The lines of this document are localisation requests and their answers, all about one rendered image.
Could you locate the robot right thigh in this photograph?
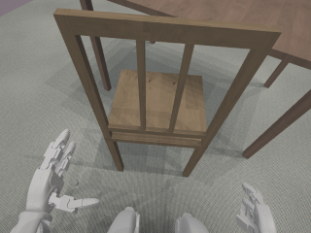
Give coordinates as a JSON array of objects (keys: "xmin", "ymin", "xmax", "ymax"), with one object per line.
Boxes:
[{"xmin": 175, "ymin": 216, "xmax": 209, "ymax": 233}]

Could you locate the chair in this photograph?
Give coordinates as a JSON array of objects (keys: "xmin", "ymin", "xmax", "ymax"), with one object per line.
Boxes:
[{"xmin": 53, "ymin": 8, "xmax": 282, "ymax": 178}]

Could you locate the robot right hand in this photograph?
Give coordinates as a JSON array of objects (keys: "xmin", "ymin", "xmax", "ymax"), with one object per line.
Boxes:
[{"xmin": 236, "ymin": 183, "xmax": 278, "ymax": 233}]

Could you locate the robot thigh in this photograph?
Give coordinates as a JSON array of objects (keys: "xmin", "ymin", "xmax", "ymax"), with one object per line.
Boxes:
[
  {"xmin": 107, "ymin": 210, "xmax": 141, "ymax": 233},
  {"xmin": 175, "ymin": 216, "xmax": 209, "ymax": 233}
]

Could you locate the robot left thigh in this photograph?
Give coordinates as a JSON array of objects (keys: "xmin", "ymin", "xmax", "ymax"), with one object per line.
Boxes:
[{"xmin": 107, "ymin": 210, "xmax": 141, "ymax": 233}]

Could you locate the robot left hand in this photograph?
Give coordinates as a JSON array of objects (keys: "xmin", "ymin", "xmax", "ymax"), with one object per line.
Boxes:
[{"xmin": 25, "ymin": 129, "xmax": 100, "ymax": 215}]

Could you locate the table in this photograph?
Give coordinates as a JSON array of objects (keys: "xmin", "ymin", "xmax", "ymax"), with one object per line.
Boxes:
[{"xmin": 80, "ymin": 0, "xmax": 311, "ymax": 159}]

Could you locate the left robot forearm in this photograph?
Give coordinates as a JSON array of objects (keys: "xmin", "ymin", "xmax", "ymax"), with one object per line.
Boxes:
[{"xmin": 10, "ymin": 210, "xmax": 52, "ymax": 233}]

